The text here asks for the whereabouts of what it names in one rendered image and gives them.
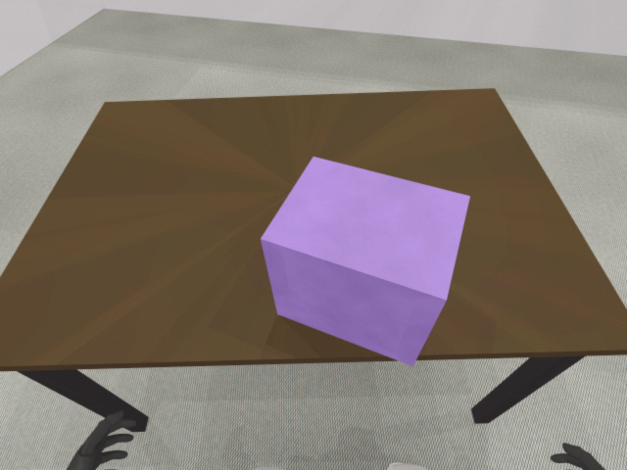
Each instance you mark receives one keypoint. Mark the robot left hand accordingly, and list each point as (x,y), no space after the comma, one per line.
(89,456)

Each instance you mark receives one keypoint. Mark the carton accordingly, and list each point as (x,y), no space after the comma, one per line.
(364,256)

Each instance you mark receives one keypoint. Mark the table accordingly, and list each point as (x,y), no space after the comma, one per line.
(148,252)

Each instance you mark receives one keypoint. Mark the robot right hand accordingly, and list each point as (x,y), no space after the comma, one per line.
(578,457)

